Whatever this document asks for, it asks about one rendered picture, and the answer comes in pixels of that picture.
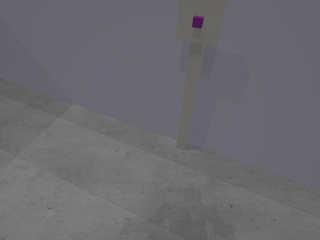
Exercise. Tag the panel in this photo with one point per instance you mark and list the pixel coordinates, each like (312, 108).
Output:
(213, 12)

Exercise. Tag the button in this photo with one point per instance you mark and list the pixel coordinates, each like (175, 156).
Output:
(197, 22)

